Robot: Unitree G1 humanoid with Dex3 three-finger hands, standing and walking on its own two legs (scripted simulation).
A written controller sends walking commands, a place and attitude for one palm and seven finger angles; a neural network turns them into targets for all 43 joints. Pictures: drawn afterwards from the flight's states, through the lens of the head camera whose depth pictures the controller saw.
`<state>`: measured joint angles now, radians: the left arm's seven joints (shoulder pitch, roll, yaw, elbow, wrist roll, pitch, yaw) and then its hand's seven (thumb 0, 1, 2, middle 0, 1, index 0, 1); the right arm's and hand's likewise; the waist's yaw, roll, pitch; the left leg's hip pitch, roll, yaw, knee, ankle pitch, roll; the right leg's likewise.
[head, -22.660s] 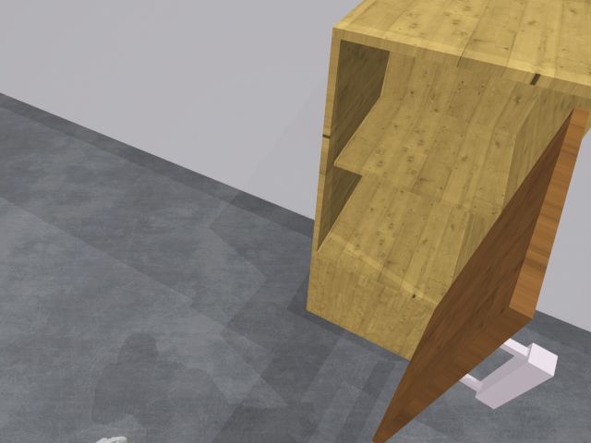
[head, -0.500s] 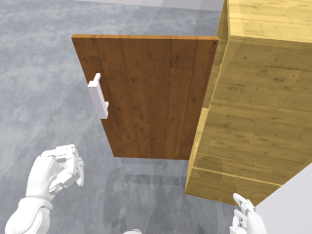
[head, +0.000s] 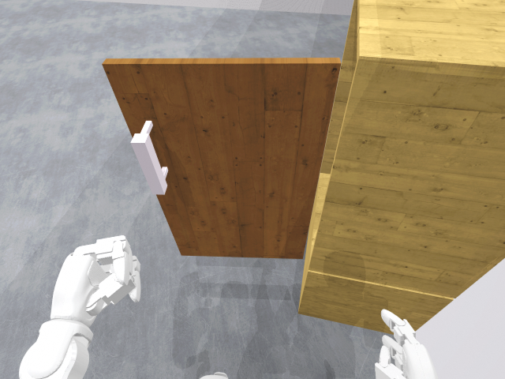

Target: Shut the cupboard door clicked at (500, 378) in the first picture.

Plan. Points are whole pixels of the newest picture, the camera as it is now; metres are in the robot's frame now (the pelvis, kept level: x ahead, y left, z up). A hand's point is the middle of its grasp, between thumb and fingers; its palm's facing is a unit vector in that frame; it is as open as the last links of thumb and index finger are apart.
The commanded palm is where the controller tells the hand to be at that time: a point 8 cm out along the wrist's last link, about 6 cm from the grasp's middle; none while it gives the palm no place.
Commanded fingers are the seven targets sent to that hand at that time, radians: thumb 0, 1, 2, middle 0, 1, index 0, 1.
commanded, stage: bring the fist close to the handle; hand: left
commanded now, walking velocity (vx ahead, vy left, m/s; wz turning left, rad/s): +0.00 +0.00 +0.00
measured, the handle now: (153, 158) +0.47 +0.22 +0.09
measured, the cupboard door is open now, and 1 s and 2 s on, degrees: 100 100 92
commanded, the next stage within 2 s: push the door shut along its arc in 1.30 s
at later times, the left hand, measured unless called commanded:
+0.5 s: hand (146, 222) +0.32 +0.19 +0.09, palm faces +0.02 -1.00 -0.04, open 3.1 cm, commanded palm +0.30 +0.24 +0.09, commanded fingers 0.00 0.90 0.90 -1.30 -1.50 -1.30 -1.50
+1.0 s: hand (149, 193) +0.38 +0.20 +0.09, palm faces +0.02 -1.00 -0.01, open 3.1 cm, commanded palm +0.35 +0.25 +0.09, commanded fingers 0.00 0.90 0.90 -1.30 -1.50 -1.30 -1.50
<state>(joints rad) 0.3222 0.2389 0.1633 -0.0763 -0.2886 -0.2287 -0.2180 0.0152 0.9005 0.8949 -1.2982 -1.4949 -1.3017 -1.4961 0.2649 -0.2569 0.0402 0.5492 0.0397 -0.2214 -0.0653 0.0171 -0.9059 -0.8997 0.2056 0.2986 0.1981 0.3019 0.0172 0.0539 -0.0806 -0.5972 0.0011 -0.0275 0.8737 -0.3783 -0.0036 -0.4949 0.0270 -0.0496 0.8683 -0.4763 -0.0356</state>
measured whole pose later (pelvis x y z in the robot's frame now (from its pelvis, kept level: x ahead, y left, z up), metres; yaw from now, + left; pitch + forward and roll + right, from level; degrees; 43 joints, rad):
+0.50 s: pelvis +0.01 +0.01 +0.00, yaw -1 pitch +8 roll +0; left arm -0.04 0.25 0.21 0.23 -0.25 -0.21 -0.20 0.02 0.90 0.90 -1.30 -1.49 -1.30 -1.50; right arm 0.26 -0.26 0.03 0.60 0.04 -0.18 -0.06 0.02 -0.91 -0.90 0.21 0.30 0.20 0.30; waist 0.00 0.04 -0.07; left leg -0.60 0.00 0.00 0.84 -0.37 0.01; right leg -0.50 0.02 -0.02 0.84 -0.46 -0.03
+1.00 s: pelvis +0.00 +0.01 +0.00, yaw -1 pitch +9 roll -1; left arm -0.35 0.31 0.26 0.58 -0.24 -0.25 -0.23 0.02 0.90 0.90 -1.30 -1.50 -1.30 -1.50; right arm 0.28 -0.27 0.02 0.63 0.04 -0.11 -0.05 0.01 -0.91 -0.90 0.21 0.30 0.20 0.30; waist -0.03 0.03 -0.08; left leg -0.64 0.00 0.00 0.84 -0.36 0.01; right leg -0.55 0.03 -0.02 0.84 -0.45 -0.02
